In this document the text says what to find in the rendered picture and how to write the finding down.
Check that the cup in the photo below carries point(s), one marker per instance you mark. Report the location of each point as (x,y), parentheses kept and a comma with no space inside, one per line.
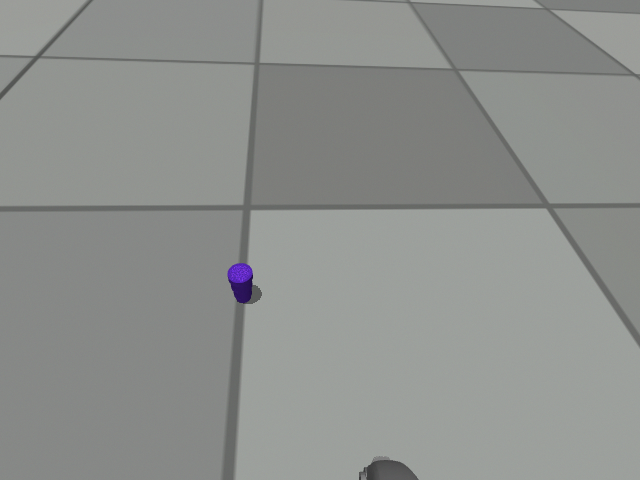
(240,277)

